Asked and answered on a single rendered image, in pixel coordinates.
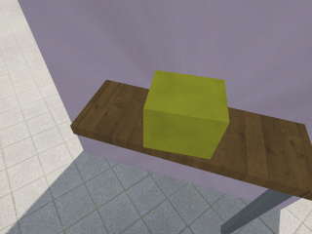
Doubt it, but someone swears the carton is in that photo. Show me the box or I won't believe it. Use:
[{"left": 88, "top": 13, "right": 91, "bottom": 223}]
[{"left": 143, "top": 70, "right": 230, "bottom": 160}]

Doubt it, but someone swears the table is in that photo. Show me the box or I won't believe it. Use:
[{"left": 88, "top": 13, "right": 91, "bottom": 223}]
[{"left": 70, "top": 80, "right": 312, "bottom": 234}]

